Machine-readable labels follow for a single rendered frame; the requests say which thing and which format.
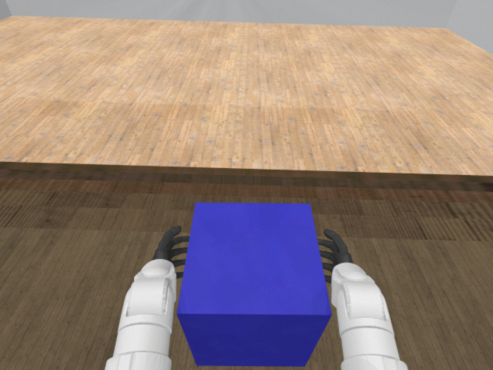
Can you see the robot right hand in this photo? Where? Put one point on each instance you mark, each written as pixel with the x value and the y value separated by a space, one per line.
pixel 340 253

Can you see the robot left hand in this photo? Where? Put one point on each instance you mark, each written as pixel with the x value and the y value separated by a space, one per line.
pixel 166 244

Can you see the robot left forearm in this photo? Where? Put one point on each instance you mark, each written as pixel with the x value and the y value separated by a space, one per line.
pixel 146 321

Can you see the robot right forearm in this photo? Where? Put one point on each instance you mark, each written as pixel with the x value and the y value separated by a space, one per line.
pixel 364 322

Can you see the carton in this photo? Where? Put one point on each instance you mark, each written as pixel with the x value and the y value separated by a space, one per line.
pixel 253 291

